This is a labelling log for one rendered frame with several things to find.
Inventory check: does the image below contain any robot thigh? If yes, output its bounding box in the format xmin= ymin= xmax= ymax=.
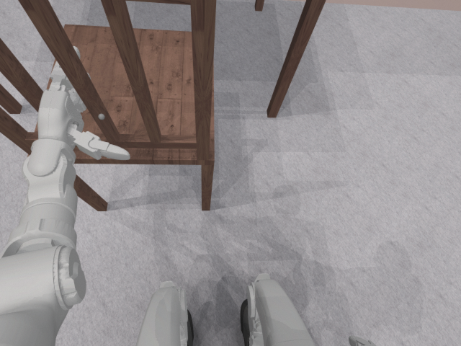
xmin=136 ymin=286 xmax=188 ymax=346
xmin=246 ymin=279 xmax=315 ymax=346

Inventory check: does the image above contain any chair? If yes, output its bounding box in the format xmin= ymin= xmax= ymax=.
xmin=0 ymin=0 xmax=216 ymax=211

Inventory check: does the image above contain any left robot forearm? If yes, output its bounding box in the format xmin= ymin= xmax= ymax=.
xmin=0 ymin=138 xmax=78 ymax=259

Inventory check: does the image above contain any left robot hand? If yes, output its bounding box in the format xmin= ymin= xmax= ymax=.
xmin=37 ymin=46 xmax=130 ymax=160

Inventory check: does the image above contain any left robot upper arm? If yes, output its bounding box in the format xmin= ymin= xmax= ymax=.
xmin=0 ymin=245 xmax=86 ymax=346

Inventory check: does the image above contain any left robot thigh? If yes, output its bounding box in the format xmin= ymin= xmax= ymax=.
xmin=136 ymin=286 xmax=188 ymax=346

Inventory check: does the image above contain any right robot thigh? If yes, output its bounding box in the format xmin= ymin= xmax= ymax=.
xmin=246 ymin=279 xmax=315 ymax=346

